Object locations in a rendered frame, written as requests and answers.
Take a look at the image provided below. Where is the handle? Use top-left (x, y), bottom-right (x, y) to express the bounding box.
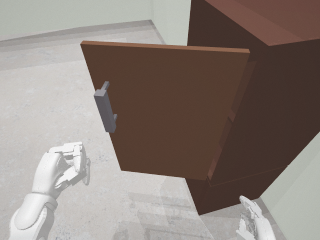
top-left (93, 81), bottom-right (118, 133)

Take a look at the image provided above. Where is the cupboard door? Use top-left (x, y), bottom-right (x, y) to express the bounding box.
top-left (80, 40), bottom-right (250, 181)

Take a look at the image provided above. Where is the robot left forearm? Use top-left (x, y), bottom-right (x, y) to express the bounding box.
top-left (8, 192), bottom-right (58, 240)

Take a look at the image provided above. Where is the robot right hand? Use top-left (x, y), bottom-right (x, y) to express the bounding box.
top-left (236, 195), bottom-right (276, 240)

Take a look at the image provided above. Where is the robot left hand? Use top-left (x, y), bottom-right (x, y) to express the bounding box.
top-left (31, 142), bottom-right (91, 199)

